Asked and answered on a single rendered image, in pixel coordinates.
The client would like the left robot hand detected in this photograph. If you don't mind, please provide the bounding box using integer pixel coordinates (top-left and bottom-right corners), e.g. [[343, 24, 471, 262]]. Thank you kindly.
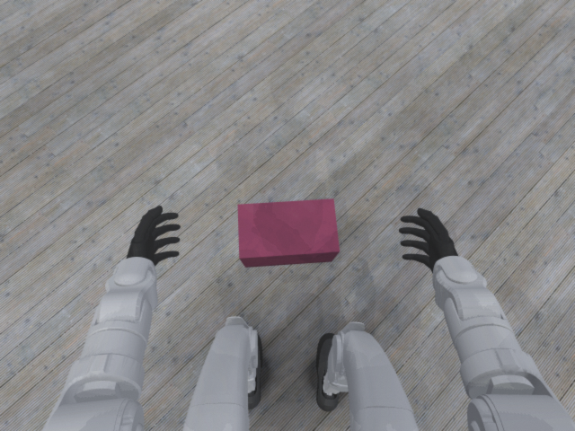
[[127, 206, 181, 266]]

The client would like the right robot hand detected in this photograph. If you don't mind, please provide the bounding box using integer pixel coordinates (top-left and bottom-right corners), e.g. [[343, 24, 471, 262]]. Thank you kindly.
[[399, 208, 458, 274]]

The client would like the robot right thigh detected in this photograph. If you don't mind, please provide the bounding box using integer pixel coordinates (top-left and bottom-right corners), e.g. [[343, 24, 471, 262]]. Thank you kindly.
[[332, 330, 419, 431]]

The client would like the right robot forearm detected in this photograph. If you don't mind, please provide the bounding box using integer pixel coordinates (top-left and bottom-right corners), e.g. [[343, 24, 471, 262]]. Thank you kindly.
[[432, 256, 575, 429]]

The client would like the robot right upper arm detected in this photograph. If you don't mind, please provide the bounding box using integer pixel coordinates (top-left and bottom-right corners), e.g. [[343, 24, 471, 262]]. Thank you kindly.
[[467, 394, 575, 431]]

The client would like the robot left upper arm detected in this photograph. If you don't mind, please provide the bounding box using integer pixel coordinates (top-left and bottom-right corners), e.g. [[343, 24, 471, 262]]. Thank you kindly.
[[45, 398, 145, 431]]

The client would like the carton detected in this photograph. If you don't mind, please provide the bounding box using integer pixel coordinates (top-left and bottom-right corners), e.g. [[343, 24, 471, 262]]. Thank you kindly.
[[238, 198, 340, 268]]

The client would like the left robot forearm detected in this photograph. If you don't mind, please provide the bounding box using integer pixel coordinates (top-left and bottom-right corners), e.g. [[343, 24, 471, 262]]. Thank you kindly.
[[42, 257, 158, 431]]

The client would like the right robot foot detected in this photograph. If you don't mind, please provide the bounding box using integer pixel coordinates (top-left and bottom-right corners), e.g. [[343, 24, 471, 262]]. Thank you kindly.
[[316, 333, 339, 411]]

